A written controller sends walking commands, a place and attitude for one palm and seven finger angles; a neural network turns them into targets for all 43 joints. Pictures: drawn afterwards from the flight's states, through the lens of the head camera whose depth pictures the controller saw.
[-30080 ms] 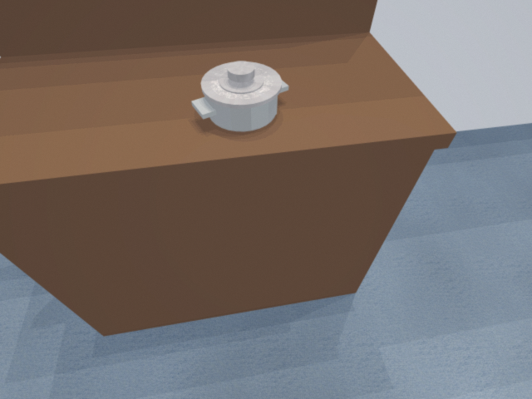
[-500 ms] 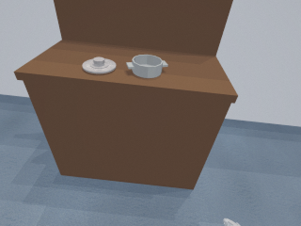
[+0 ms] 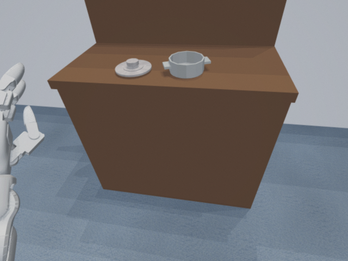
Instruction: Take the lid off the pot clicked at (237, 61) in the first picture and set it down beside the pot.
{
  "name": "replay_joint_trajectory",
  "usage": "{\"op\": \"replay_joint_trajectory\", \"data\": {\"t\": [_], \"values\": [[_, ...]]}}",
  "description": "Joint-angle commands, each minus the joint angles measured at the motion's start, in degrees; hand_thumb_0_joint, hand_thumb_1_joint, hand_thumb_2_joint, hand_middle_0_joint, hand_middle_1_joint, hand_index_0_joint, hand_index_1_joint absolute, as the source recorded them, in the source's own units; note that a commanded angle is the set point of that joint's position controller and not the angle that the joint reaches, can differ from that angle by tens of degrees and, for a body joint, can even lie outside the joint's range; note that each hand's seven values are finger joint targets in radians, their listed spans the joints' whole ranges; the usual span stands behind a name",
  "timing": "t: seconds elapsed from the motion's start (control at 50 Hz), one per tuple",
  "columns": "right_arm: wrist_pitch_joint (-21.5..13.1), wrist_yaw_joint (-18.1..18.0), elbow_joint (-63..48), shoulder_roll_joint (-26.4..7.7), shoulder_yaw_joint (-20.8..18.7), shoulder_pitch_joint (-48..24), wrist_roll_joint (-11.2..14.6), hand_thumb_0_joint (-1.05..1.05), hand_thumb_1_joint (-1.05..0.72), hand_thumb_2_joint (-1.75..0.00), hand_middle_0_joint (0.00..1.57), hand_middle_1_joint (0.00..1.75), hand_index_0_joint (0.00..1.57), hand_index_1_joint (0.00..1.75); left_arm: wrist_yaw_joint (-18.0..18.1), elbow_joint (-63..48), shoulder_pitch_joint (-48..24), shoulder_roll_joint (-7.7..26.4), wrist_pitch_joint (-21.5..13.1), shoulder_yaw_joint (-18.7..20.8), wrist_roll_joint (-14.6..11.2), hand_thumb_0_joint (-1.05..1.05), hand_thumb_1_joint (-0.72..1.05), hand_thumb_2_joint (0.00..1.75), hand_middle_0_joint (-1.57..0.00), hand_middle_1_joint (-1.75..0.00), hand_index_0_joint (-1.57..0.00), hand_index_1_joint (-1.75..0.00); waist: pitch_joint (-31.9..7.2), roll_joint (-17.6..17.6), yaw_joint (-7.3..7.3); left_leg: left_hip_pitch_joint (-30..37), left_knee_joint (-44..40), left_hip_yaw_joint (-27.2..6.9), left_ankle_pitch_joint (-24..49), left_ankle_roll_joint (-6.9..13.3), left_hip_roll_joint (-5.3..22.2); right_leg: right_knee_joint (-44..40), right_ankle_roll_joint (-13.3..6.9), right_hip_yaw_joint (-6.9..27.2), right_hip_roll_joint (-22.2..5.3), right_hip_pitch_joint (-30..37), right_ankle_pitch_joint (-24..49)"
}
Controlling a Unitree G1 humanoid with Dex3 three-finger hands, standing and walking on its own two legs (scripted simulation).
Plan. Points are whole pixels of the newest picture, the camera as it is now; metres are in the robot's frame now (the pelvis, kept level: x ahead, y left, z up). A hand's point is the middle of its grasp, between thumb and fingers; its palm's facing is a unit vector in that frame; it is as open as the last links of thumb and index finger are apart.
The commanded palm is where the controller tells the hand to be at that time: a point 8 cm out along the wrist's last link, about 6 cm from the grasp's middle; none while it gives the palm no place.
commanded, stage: stop stepping back and stand still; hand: left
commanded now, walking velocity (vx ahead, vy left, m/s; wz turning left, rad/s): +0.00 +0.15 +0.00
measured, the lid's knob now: (132, 62) +0.85 +0.22 +0.12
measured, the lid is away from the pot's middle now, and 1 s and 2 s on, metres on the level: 0.23 0.23 0.23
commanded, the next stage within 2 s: let the arm hang, fingers relaxed in 0.80 s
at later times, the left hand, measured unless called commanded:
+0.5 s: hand out of the picture +0.04 +0.24 -0.16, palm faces -0.02 -0.96 -0.29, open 7.1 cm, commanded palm none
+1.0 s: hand out of the picture +0.08 +0.21 -0.16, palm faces -0.02 -0.98 -0.21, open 7.3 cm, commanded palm none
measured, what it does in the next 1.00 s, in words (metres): steps on the spot: left foot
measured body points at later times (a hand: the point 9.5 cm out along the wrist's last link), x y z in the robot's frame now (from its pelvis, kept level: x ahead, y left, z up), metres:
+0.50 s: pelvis +0.03 +0.02 +0.01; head +0.07 +0.01 +0.46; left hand +0.05 +0.29 -0.14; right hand +0.00 -0.21 -0.15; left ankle +0.03 +0.17 -0.72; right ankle +0.00 -0.11 -0.72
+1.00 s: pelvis +0.03 +0.03 +0.01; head +0.05 +0.03 +0.46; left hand +0.09 +0.26 -0.14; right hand +0.01 -0.19 -0.15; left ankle +0.03 +0.17 -0.72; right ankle +0.00 -0.11 -0.72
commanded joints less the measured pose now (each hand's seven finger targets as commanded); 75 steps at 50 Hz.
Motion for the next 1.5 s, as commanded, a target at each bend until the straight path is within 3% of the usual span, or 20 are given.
{"op": "replay_joint_trajectory", "data": {"t": [0.0, 0.02, 0.06, 0.1, 0.12, 0.14, 0.18, 0.2, 0.22, 0.24, 0.32, 0.4, 0.48, 0.56, 0.64, 0.86, 1.02, 1.24, 1.34, 1.48], "values": [[2.56, 1.01, -6.88, -4.35, -1.81, -2.25, -1.45, 0.00, -0.90, -0.90, 0.20, 0.30, 0.20, 0.30, -3.58, 29.73, 5.90, -3.84, 9.98, -13.91, 2.05, 0.00, 0.90, 0.90, -0.20, -0.30, -0.20, -0.30, 14.37, -19.98, -2.22, 0.20, -6.62, 2.41, -1.25, -0.02, -0.49, -15.63, -7.19, 11.98, -14.46, -12.23, -9.18], [3.51, 1.09, -6.97, -4.42, -1.87, -1.53, -2.30, 0.00, -0.90, -0.90, 0.20, 0.30, 0.20, 0.30, -3.56, 33.44, 4.85, -2.64, 9.89, -14.32, 1.80, 0.00, 0.90, 0.90, -0.20, -0.30, -0.20, -0.30, 15.60, -20.04, -2.64, 2.90, -10.68, 3.37, 0.79, -0.05, -1.75, -14.44, -6.84, 12.26, -13.91, -13.09, -6.13], [4.40, 1.21, -5.58, -5.05, -2.43, 1.58, -3.56, 0.00, -0.90, -0.90, 0.20, 0.30, 0.20, 0.30, -3.63, 41.13, 3.17, -0.93, 9.82, -15.23, 1.66, 0.00, 0.90, 0.90, -0.20, -0.30, -0.20, -0.30, 13.97, -20.29, -3.65, 8.91, -19.85, 3.62, 7.63, 0.59, -3.20, -11.29, -4.21, 11.47, -11.01, -11.73, -6.55], [4.04, 0.94, -4.47, -7.46, -2.85, 2.76, -3.73, 0.00, -0.90, -0.90, 0.20, 0.30, 0.20, 0.30, -4.12, 47.23, 2.58, -1.52, 9.61, -16.55, 1.44, 0.00, 0.90, 0.90, -0.20, -0.30, -0.20, -0.30, 11.09, -11.84, -3.26, 11.08, -26.55, -4.06, 14.64, 2.80, 0.69, -4.30, -0.70, 7.86, -4.23, -9.63, -6.87], [3.34, 0.35, -3.95, -8.67, -2.84, 2.01, -3.87, 0.00, -0.90, -0.90, 0.20, 0.30, 0.20, 0.30, -4.29, 49.93, 3.42, -3.43, 9.13, -17.19, 1.03, 0.00, 0.90, 0.90, -0.20, -0.30, -0.20, -0.30, 8.89, -7.26, -2.03, 10.85, -28.51, -6.88, 20.26, 3.90, 3.62, -1.47, 0.37, 6.34, -1.47, -6.16, -0.16], [2.96, -0.21, -3.22, -9.19, -2.67, 1.03, -3.75, 0.00, -0.90, -0.90, 0.20, 0.30, 0.20, 0.30, -4.17, 53.19, 4.76, -3.78, 8.64, -17.52, 0.65, 0.00, 0.90, 0.90, -0.20, -0.30, -0.20, -0.30, 5.54, -7.59, -0.75, 9.09, -27.99, -6.20, 24.97, 3.49, 4.16, -2.25, 0.58, 6.59, -0.69, 0.36, 6.26], [2.70, -0.75, 0.56, -7.21, -2.25, 0.52, -3.00, 0.00, -0.90, -0.90, 0.20, 0.30, 0.20, 0.30, -3.88, 61.49, 5.77, -2.00, 8.23, -17.21, 0.08, 0.00, 0.90, 0.90, -0.20, -0.30, -0.20, -0.30, 3.80, 3.57, -0.94, 11.92, -25.92, -0.15, 35.60, 0.48, 1.81, -2.19, -0.28, 7.91, -2.54, 4.96, 18.59], [3.08, -1.24, 1.91, -6.33, -2.01, 0.41, -2.58, 0.00, -0.90, -0.90, 0.20, 0.30, 0.20, 0.30, -3.74, 64.44, 6.97, -1.52, 8.09, -17.29, -0.27, 0.00, 0.90, 0.90, -0.20, -0.30, -0.20, -0.30, 4.08, 6.98, -0.77, 13.30, -25.29, 0.11, 39.69, -0.19, 1.79, -3.17, -0.43, 8.65, -2.78, 5.48, 22.97], [3.14, -1.65, 2.80, -4.66, -2.32, 1.23, -2.93, 0.00, -0.90, -0.90, 0.20, 0.30, 0.20, 0.30, -3.36, 65.93, 8.89, -4.25, 7.88, -15.99, 0.08, 0.00, 0.90, 0.90, -0.20, -0.30, -0.20, -0.30, 1.35, 8.75, -0.91, 16.21, -24.44, 0.87, 43.97, -0.27, 2.53, -3.11, -0.81, 7.38, -3.13, 6.70, 27.45], [3.50, -1.85, 3.58, -4.21, -2.51, 1.84, -2.78, 0.00, -0.90, -0.90, 0.20, 0.30, 0.20, 0.30, -3.22, 67.06, 9.17, -4.52, 7.97, -16.24, -0.16, 0.00, 0.90, 0.90, -0.20, -0.30, -0.20, -0.30, 0.46, 11.60, -1.01, 16.98, -26.00, 0.40, 42.11, -0.14, 3.12, -4.13, -0.70, 6.63, -2.85, 7.05, 25.26], [4.65, -2.30, 6.96, -3.70, -2.86, 5.21, -2.13, 0.00, -0.90, -0.90, 0.20, 0.30, 0.20, 0.30, -2.62, 71.41, 7.98, -4.68, 8.15, -17.40, -0.26, 0.00, 0.90, 0.90, -0.20, -0.30, -0.20, -0.30, 0.62, 2.12, -1.77, 18.95, -25.12, 0.67, 46.98, 0.02, 3.72, -5.74, -0.52, 5.22, -2.73, 7.97, 30.77], [5.04, -1.95, 9.20, -2.45, -2.80, 5.20, -2.06, 0.00, -0.90, -0.90, 0.20, 0.30, 0.20, 0.30, -2.33, 74.97, 8.13, -5.16, 8.29, -18.23, -0.25, 0.00, 0.90, 0.90, -0.20, -0.30, -0.20, -0.30, 2.36, -1.23, -1.37, 17.64, -28.47, 0.47, 34.41, 0.01, 3.46, -9.83, -0.12, 5.39, -2.77, 8.46, 22.05], [5.25, -1.61, 11.26, -1.51, -2.55, 4.61, -2.19, 0.00, -0.90, -0.90, 0.20, 0.30, 0.20, 0.30, -2.05, 77.59, 7.04, -6.16, 8.45, -18.78, -0.17, 0.00, 0.90, 0.90, -0.20, -0.30, -0.20, -0.30, 7.32, -4.80, -1.28, 15.70, -32.15, 0.16, 24.01, 0.14, 3.06, -13.23, 0.35, 5.81, -2.86, 6.42, 12.99], [5.11, -1.48, 12.61, -0.81, -2.46, 4.18, -2.38, 0.00, -0.90, -0.90, 0.20, 0.30, 0.20, 0.30, -1.94, 78.98, 6.48, -7.09, 8.63, -18.91, -0.05, 0.00, 0.90, 0.90, -0.20, -0.30, -0.20, -0.30, 10.73, -4.87, -1.09, 14.60, -34.68, -0.59, 20.09, 0.52, 3.09, -14.32, 0.63, 5.77, -2.28, 4.77, 7.69], [4.82, -1.48, 13.77, -0.21, -2.44, 4.45, -2.50, 0.00, -0.90, -0.90, 0.20, 0.30, 0.20, 0.30, -1.89, 79.35, 6.07, -7.81, 8.64, -18.77, 0.10, 0.00, 0.90, 0.90, -0.20, -0.30, -0.20, -0.30, 11.48, -4.70, -1.09, 14.11, -36.05, -0.83, 18.61, 0.70, 3.24, -14.22, 0.74, 5.46, -2.02, 4.47, 5.80], [4.18, -1.78, 14.63, 0.90, -2.54, 4.32, -2.55, 0.00, -0.90, -0.90, 0.20, 0.30, 0.20, 0.30, -1.97, 80.16, 6.63, -8.77, 8.12, -18.31, 0.13, 0.00, 0.90, 0.90, -0.20, -0.30, -0.20, -0.30, 10.23, -1.64, -0.89, 15.81, -35.01, 0.34, 22.68, 0.50, 2.78, -13.97, 0.69, 6.17, -2.35, 5.33, 10.43], [4.11, -1.91, 15.15, 1.20, -2.64, 4.95, -2.38, 0.00, -0.90, -0.90, 0.20, 0.30, 0.20, 0.30, -1.87, 80.80, 7.24, -9.03, 7.84, -18.33, 0.11, 0.00, 0.90, 0.90, -0.20, -0.30, -0.20, -0.30, 9.87, -3.36, -1.08, 17.35, -34.05, 0.75, 26.16, 0.48, 2.85, -13.99, 0.76, 5.91, -2.58, 5.62, 13.58], [4.13, -1.99, 15.89, 1.49, -2.64, 5.06, -2.37, 0.00, -0.90, -0.90, 0.20, 0.30, 0.20, 0.30, -1.75, 81.82, 8.54, -9.89, 7.73, -18.36, 0.15, 0.00, 0.90, 0.90, -0.20, -0.30, -0.20, -0.30, 10.75, -2.94, -1.22, 17.78, -34.61, 0.88, 24.36, 0.45, 3.00, -14.64, 0.91, 5.76, -2.28, 4.98, 11.88], [3.78, -2.17, 16.12, 1.59, -2.64, 5.40, -2.29, 0.00, -0.90, -0.90, 0.20, 0.30, 0.20, 0.30, -1.73, 82.08, 9.38, -10.19, 7.56, -18.22, 0.13, 0.00, 0.90, 0.90, -0.20, -0.30, -0.20, -0.30, 8.90, -2.77, -1.08, 19.14, -34.03, 1.00, 28.59, 0.64, 3.16, -13.80, 1.05, 5.37, -2.37, 6.24, 15.17], [3.87, -2.25, 16.38, 1.85, -2.59, 5.38, -2.33, 0.00, -0.90, -0.90, 0.20, 0.30, 0.20, 0.30, -1.67, 82.43, 9.58, -10.40, 7.54, -18.19, 0.14, 0.00, 0.90, 0.90, -0.20, -0.30, -0.20, -0.30, 10.26, -2.92, -1.08, 18.53, -34.03, 1.06, 28.31, 0.45, 2.86, -14.28, 1.01, 5.33, -2.50, 6.31, 15.48]]}}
